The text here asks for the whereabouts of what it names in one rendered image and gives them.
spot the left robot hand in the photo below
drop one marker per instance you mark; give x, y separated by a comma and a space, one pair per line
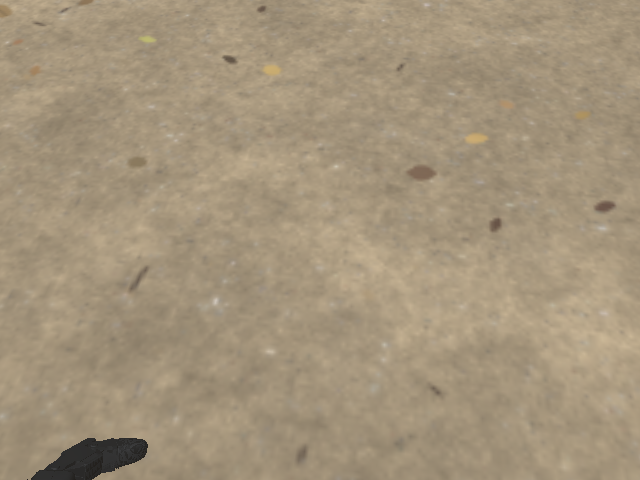
89, 458

